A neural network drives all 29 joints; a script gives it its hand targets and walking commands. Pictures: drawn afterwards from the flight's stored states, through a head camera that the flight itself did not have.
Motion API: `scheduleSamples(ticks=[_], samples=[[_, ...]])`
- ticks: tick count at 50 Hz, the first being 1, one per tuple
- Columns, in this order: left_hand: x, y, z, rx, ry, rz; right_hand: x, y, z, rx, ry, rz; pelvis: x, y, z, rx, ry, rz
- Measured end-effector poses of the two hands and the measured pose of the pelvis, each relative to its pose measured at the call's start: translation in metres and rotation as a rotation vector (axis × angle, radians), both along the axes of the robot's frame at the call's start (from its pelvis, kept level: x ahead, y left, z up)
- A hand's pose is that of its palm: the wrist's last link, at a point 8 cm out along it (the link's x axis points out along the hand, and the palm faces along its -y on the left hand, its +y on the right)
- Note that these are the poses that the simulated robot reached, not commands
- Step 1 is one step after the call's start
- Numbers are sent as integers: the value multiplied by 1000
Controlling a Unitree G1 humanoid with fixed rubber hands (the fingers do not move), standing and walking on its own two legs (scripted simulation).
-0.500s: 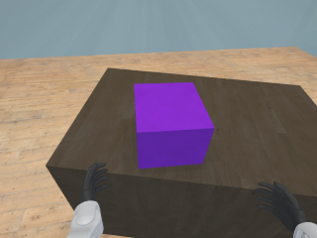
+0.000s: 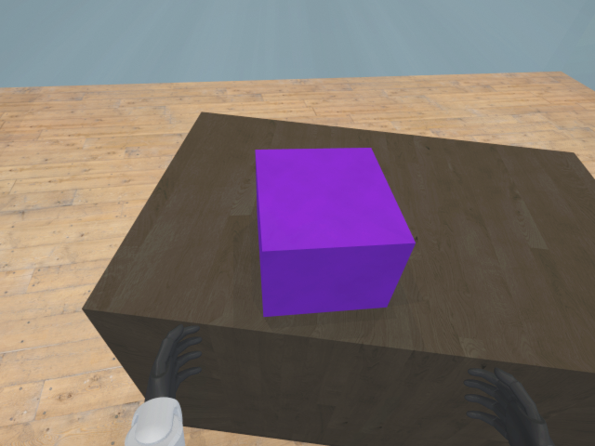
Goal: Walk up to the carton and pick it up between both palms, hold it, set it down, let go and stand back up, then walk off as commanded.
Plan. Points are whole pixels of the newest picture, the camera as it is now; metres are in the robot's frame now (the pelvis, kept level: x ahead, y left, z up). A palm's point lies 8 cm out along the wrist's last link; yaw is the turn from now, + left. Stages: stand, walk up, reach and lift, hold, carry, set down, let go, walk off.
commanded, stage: set down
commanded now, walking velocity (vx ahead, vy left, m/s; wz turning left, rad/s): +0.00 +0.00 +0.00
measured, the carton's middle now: (320, 227) +0.51 +0.00 -0.01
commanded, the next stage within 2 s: let go in 1.16 s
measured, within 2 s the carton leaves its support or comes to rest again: neither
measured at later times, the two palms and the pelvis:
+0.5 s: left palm (157, 413) +0.17 +0.20 -0.04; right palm (494, 442) +0.17 -0.24 -0.04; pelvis +0.00 +0.00 +0.00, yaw +0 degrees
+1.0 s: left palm (147, 429) +0.15 +0.21 -0.07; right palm out of the picture +0.17 -0.23 -0.06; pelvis +0.01 +0.00 +0.00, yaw +0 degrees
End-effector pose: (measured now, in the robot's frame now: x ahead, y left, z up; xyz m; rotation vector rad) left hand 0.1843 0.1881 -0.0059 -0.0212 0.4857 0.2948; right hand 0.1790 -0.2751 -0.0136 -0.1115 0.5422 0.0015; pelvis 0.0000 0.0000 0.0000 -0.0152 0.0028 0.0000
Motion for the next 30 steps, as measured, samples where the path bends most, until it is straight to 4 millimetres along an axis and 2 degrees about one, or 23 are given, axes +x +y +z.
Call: scheduleSamples(ticks=[14, 30], samples=[[-10, 5, -19, 7, 83, -45, -4, 24, -14, -14, 24, -10, 0, 0, 0, -1, -8, 0], [-23, 14, -42, 15, 198, -82, -5, 37, -26, -53, 63, -29, 1, 1, 0, -1, -8, 0]])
